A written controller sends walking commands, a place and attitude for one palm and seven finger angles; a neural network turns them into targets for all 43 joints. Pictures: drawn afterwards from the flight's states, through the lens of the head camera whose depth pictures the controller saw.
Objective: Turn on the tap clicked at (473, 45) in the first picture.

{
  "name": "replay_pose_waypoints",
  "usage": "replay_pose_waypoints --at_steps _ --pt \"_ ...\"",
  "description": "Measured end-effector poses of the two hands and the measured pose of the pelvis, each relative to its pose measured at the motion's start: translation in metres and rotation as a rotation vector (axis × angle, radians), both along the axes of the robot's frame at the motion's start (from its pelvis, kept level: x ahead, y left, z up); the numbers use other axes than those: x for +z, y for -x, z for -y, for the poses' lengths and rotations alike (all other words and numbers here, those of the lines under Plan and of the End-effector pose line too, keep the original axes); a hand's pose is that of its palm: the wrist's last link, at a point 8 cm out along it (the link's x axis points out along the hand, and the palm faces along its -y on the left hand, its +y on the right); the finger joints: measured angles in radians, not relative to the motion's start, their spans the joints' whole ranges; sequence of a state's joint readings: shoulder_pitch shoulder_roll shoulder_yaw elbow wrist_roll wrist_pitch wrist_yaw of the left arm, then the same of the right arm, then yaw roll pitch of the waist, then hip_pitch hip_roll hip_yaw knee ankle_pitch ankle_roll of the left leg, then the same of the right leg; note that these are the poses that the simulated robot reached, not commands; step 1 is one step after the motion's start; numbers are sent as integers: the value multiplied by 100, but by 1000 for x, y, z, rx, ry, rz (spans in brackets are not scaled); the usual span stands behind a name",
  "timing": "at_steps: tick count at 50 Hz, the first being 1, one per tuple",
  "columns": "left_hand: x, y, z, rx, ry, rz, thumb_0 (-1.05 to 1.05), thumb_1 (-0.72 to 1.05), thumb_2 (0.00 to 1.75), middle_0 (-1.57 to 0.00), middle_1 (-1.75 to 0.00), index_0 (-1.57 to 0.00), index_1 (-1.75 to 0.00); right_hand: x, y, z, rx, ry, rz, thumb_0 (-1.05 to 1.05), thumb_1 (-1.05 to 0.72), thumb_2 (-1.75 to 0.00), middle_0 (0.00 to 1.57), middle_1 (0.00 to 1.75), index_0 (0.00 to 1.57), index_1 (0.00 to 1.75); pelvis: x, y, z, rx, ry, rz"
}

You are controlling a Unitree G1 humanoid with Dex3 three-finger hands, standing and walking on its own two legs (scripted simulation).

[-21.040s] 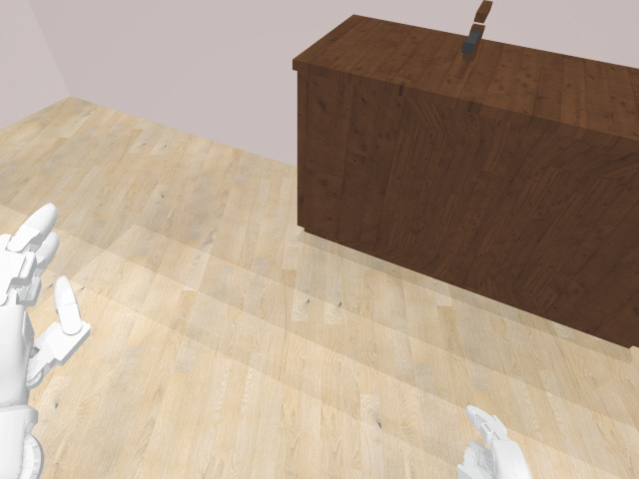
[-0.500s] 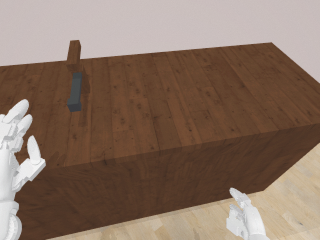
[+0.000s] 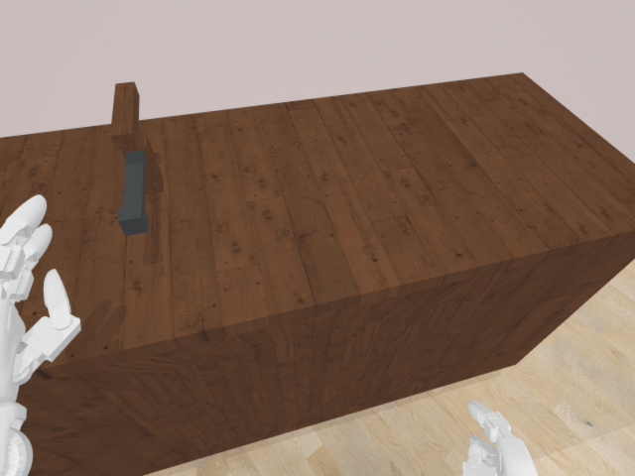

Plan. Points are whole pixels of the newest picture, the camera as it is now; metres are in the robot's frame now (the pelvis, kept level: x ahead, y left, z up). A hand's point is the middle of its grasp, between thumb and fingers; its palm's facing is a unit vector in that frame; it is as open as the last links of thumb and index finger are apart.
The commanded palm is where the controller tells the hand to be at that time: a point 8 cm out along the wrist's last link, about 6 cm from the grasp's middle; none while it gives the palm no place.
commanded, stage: come to a stop and stand still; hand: left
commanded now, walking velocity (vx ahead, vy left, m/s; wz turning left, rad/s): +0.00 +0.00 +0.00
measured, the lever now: (133, 220) +0.39 +0.27 +0.10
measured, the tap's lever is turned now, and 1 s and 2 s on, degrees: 0 0 0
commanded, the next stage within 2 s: look again from close up in 0.28 s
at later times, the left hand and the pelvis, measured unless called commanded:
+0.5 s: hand (36, 257) +0.26 +0.28 +0.18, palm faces +0.49 -0.78 -0.39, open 7.4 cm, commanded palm +0.18 +0.27 +0.17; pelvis +0.01 -0.01 +0.00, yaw -2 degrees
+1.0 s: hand (106, 286) +0.26 +0.23 +0.15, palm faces +0.20 -0.92 -0.33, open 7.4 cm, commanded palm +0.19 +0.27 +0.17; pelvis +0.02 +0.00 -0.01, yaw +0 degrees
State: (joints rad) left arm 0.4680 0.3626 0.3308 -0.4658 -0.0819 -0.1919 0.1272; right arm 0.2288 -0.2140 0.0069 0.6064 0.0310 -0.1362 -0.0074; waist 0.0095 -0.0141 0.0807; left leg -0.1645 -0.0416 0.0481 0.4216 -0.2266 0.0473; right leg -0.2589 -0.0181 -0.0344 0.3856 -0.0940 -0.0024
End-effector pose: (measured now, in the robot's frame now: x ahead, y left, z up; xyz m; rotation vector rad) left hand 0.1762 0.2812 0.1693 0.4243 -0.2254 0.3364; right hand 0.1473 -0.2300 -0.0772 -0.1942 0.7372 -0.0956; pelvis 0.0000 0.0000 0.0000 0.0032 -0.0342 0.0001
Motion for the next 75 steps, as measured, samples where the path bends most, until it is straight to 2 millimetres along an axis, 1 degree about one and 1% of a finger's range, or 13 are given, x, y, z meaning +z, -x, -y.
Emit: replay_pose_waypoints --at_steps 19,22,25,34,38,41,45,51,54,60,64,70,75 --pt "0 -17 1 13 16 -26 1 89 90 -21 -31 -21 -30 12 -54 -9 25 -9 67 1 -91 -90 20 30 20 30 1 -19 0 -6 4 -1" --pt "20 -32 -23 32 -153 57 1 88 90 -21 -31 -22 -30 8 -51 -14 85 16 51 1 -91 -90 20 30 20 30 -1 -15 6 -6 3 -13" --pt "26 -43 -39 89 -102 138 1 88 90 -21 -31 -22 -30 9 -45 -15 90 -8 56 1 -91 -90 20 30 20 30 -2 -14 8 -33 -1 -9" --pt "-10 -46 32 -166 22 32 1 89 90 -20 -30 -21 -30 5 -18 -3 -22 -34 78 1 -91 -90 20 30 21 30 -5 -21 1 -57 -2 10" --pt "-10 -44 12 -120 -31 23 1 88 90 -22 -31 -22 -30 7 -6 5 -46 7 34 1 -91 -90 20 30 21 30 -5 -19 6 -50 -1 6" --pt "26 -53 -15 -63 -210 105 1 88 90 -22 -31 -22 -30 1 -1 7 60 75 -28 1 -91 -90 20 30 20 30 -8 -15 9 -3 5 2" --pt "56 -58 -44 2 -46 133 1 88 90 -21 -31 -22 -30 -9 -8 12 106 50 -59 1 -91 -90 20 30 21 30 -6 -16 7 2 13 -8" --pt "-16 -43 19 -148 94 -212 1 90 90 -19 -30 -20 -30 -1 -39 12 61 -26 100 1 -91 -90 20 30 21 30 -10 -14 3 -8 -4 -11" --pt "-41 -22 46 -166 124 -233 1 90 90 -20 -30 -20 -30 10 -53 7 84 -18 161 1 -91 -90 20 30 20 30 -13 -12 11 -14 -17 -22" --pt "-4 15 34 72 29 78 2 88 90 -22 -31 -22 -30 11 -69 -1 170 -21 184 1 -91 -90 20 30 20 30 -17 -13 33 17 -6 -21" --pt "18 14 19 176 6 121 1 88 90 -21 -31 -21 -30 -3 -74 0 207 -31 131 1 -91 -90 20 30 21 30 -16 -11 42 56 3 -7" --pt "-4 -16 36 78 94 -146 1 89 90 -20 -30 -20 -30 -13 -76 14 127 -59 110 1 -91 -90 20 30 21 30 -14 -14 49 53 4 -3" --pt "-13 -22 51 33 138 -127 1 89 90 -21 -30 -21 -30 -11 -77 34 55 -41 112 1 -91 -90 20 30 21 30 -16 -23 53 33 2 -28"
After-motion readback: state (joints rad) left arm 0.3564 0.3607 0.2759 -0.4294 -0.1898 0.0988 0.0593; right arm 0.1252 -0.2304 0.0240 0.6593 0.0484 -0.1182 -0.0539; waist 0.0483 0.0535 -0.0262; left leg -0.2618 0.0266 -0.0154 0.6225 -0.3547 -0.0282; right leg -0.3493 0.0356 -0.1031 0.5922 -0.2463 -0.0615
